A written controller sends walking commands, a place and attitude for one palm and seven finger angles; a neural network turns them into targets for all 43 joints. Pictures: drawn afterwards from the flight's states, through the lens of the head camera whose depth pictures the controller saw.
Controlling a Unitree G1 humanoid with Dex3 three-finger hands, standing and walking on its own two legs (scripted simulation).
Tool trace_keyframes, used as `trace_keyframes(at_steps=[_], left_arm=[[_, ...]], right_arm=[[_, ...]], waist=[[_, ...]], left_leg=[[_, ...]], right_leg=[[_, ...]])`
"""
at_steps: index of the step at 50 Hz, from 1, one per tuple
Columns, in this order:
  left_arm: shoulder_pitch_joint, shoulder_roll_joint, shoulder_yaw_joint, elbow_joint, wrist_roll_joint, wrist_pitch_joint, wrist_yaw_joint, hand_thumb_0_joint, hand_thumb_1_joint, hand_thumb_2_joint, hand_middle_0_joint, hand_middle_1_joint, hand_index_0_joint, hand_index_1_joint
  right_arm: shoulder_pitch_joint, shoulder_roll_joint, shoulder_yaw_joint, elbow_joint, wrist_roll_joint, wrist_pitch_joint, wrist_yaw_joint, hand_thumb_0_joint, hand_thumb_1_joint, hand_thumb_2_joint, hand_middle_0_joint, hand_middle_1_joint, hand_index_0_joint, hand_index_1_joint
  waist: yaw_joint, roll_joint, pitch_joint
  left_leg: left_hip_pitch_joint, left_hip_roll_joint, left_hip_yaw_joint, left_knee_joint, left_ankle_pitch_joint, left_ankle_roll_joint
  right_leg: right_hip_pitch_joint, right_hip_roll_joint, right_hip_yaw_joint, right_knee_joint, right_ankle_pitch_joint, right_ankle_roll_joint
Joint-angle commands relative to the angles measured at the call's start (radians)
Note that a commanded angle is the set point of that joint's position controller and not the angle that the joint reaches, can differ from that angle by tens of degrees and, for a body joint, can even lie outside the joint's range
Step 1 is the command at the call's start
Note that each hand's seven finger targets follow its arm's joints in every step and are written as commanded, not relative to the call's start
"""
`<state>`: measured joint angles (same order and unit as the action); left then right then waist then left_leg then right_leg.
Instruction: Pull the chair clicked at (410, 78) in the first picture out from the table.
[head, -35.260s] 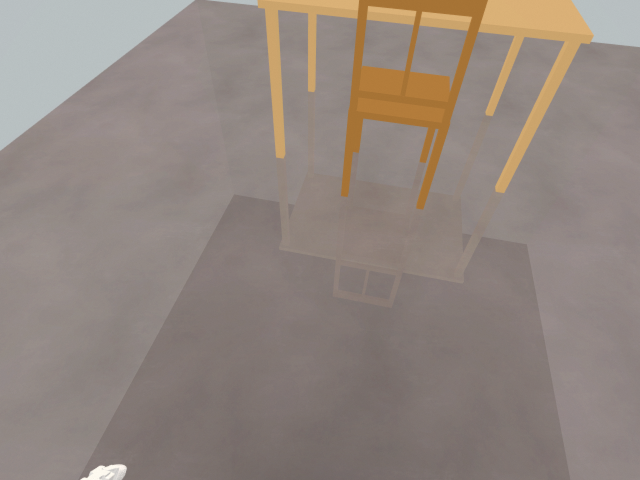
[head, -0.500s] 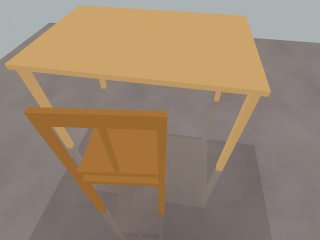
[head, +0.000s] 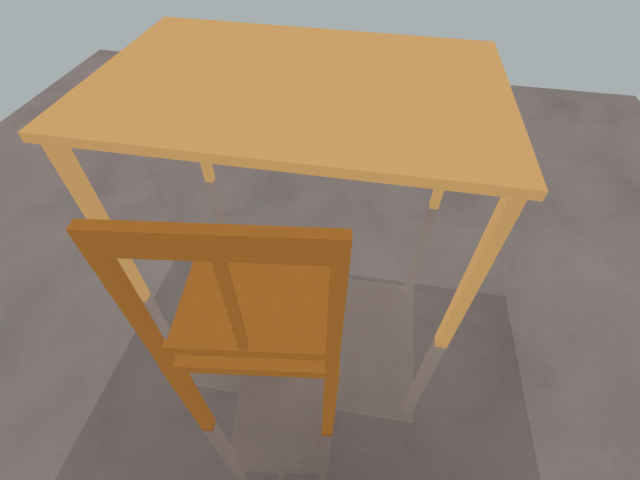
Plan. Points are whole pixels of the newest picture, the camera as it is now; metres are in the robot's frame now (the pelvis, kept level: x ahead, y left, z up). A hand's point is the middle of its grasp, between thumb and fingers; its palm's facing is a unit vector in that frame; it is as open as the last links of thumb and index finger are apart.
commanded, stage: come to a stop and stand still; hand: left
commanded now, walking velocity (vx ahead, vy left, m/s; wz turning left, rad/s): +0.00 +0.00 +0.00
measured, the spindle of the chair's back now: (232, 308) +0.40 +0.18 -0.10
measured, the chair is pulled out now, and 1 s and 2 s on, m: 0.16 0.16 0.16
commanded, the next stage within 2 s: look again from close up in 0.18 s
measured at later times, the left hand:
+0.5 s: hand out of the picture -0.02 +0.18 -0.18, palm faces +0.01 -0.98 -0.17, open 7.4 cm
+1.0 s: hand out of the picture -0.03 +0.18 -0.18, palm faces +0.02 -0.99 -0.16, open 7.4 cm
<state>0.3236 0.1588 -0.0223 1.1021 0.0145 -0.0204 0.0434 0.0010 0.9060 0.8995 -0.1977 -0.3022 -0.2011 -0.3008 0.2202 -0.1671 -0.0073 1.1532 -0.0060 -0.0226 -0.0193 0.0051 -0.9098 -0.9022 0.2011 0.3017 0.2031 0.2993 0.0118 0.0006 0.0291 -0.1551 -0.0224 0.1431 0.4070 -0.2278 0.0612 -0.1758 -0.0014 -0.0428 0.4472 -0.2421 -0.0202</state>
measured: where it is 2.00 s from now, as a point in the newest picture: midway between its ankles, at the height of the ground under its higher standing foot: outside the picture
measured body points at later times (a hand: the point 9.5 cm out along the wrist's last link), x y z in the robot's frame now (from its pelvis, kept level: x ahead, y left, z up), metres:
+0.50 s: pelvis -0.01 +0.02 +0.00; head +0.00 +0.02 +0.45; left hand -0.02 +0.23 -0.16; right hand -0.02 -0.19 -0.16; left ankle +0.00 +0.07 -0.74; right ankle +0.00 -0.10 -0.74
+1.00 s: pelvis +0.00 +0.03 +0.00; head +0.01 +0.03 +0.45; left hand -0.03 +0.24 -0.16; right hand -0.02 -0.18 -0.16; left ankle +0.00 +0.07 -0.74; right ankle +0.00 -0.10 -0.74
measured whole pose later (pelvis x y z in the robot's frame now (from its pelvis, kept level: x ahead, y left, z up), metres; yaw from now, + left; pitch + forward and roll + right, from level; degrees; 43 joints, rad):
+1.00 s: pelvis +0.00 +0.03 +0.00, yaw -1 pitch -1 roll +0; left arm 0.35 0.11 -0.01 1.13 0.02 -0.01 0.05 0.00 0.91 0.90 -0.20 -0.30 -0.20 -0.30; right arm 0.30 -0.12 -0.01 1.17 0.00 -0.03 -0.03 0.00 -0.91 -0.90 0.20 0.30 0.20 0.30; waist 0.00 0.00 0.03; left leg -0.15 -0.06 0.17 0.36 -0.21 0.11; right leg -0.19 -0.04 -0.01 0.44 -0.23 0.03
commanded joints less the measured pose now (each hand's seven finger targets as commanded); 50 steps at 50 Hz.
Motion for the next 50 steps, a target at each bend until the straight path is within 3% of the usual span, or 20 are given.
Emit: trace_keyframes(at_steps=[1,27,34,50], left_arm=[[0.054,0.107,0.017,-0.026,-0.002,-0.012,0.007,0.0,0.9,0.9,-0.2,-0.3,-0.2,-0.3],[0.089,0.049,0.021,-0.008,-0.001,0.0,0.008,0.0,0.9,0.9,-0.2,-0.3,-0.2,-0.3],[0.099,0.035,0.023,-0.001,0.002,0.004,0.007,0.0,0.9,0.9,-0.2,-0.3,-0.2,-0.3],[0.116,0.028,0.023,0.012,0.0,-0.003,0.01,0.0,0.9,0.9,-0.2,-0.3,-0.2,-0.3]], right_arm=[[0.049,-0.098,-0.014,-0.021,-0.002,-0.015,-0.005,0.0,-0.9,-0.9,0.2,0.3,0.2,0.3],[0.14,-0.056,-0.015,-0.001,-0.002,-0.018,-0.013,0.0,-0.9,-0.9,0.2,0.3,0.2,0.3],[0.152,-0.054,-0.017,-0.002,-0.003,-0.016,-0.014,0.0,-0.9,-0.9,0.2,0.3,0.2,0.3],[0.166,-0.04,-0.015,0.003,-0.001,-0.021,-0.017,0.0,-0.9,-0.9,0.2,0.3,0.2,0.3]], waist=[[-0.011,-0.022,0.029],[-0.013,0.003,0.052],[-0.013,0.002,0.08],[-0.017,-0.032,0.042]], left_leg=[[0.033,0.144,-0.171,-0.09,0.098,-0.009],[0.015,0.158,-0.196,-0.148,0.042,-0.002],[-0.007,0.168,-0.216,-0.186,-0.034,-0.004],[0.046,0.157,-0.184,-0.133,0.11,-0.002]], right_leg=[[-0.09,-0.108,0.129,-0.086,0.1,-0.014],[-0.103,-0.097,0.107,-0.062,0.07,-0.007],[-0.118,-0.092,0.095,-0.049,0.054,-0.003],[-0.11,-0.102,0.118,-0.063,0.112,-0.006]])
